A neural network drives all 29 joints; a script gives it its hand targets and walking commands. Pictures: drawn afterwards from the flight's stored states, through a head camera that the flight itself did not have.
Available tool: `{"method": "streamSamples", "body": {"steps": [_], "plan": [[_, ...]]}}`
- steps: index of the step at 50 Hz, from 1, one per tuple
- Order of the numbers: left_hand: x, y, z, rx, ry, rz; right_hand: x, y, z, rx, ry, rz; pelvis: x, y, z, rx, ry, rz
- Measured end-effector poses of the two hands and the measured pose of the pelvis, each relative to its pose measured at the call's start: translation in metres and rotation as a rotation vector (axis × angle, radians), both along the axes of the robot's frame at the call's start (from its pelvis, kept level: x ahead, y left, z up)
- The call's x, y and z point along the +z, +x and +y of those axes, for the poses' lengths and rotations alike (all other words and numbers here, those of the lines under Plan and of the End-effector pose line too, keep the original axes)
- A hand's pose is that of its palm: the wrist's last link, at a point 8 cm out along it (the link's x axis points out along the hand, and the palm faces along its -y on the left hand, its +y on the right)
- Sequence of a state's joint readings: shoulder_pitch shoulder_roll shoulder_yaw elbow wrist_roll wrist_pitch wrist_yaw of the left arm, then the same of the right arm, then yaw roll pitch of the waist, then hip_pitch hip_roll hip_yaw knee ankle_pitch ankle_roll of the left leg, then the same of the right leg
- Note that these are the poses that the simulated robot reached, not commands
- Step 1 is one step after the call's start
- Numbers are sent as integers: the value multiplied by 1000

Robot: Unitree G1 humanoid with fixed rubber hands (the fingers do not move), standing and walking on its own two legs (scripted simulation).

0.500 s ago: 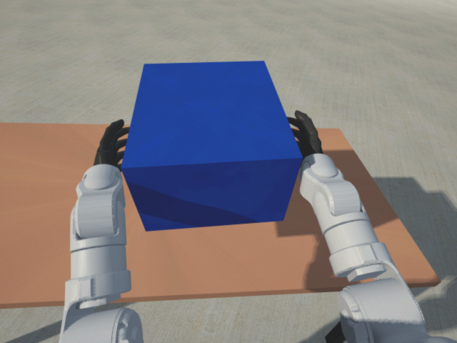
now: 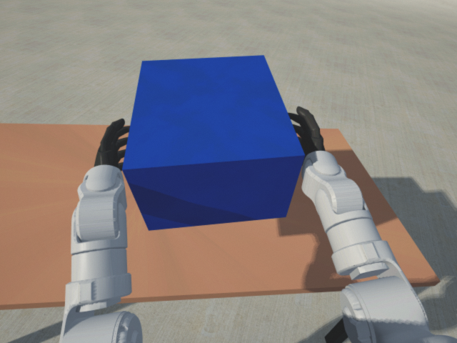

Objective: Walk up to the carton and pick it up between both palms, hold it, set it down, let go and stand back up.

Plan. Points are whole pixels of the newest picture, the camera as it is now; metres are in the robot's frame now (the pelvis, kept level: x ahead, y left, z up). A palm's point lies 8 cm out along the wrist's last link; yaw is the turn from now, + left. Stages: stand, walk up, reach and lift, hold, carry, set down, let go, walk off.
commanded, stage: hold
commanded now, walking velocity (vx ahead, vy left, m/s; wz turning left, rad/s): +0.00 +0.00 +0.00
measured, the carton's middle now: (210, 135) +0.44 +0.02 +0.17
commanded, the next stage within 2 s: none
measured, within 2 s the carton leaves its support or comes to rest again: neither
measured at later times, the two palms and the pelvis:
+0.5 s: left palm (108, 167) +0.35 +0.18 +0.17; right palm (310, 155) +0.36 -0.15 +0.19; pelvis +0.00 +0.00 +0.00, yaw +0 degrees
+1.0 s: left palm (112, 166) +0.35 +0.18 +0.17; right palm (312, 154) +0.37 -0.16 +0.19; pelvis +0.00 +0.00 +0.00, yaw -1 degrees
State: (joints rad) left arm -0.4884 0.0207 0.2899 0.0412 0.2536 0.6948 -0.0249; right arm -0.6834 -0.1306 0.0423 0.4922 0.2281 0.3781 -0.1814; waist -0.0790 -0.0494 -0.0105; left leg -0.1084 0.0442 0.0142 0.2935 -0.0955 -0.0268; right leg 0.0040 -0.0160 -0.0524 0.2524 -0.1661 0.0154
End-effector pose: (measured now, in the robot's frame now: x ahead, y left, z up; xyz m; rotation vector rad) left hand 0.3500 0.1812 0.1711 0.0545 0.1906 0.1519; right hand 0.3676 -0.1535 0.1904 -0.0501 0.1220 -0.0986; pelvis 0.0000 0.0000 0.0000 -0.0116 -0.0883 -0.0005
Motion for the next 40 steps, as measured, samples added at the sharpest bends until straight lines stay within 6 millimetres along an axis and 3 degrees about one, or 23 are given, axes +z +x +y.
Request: {"method": "streamSamples", "body": {"steps": [19,27,40], "plan": [[-3,4,-2,-5,8,22,-11,1,-2,-10,5,22,0,0,1,-3,4,-8],[3,-2,1,-1,-6,-18,-2,-5,1,-10,9,-18,0,1,1,-3,3,-9],[1,-1,-1,-4,-1,11,-4,-4,-1,-14,9,9,0,-3,3,-7,3,-14]]}}
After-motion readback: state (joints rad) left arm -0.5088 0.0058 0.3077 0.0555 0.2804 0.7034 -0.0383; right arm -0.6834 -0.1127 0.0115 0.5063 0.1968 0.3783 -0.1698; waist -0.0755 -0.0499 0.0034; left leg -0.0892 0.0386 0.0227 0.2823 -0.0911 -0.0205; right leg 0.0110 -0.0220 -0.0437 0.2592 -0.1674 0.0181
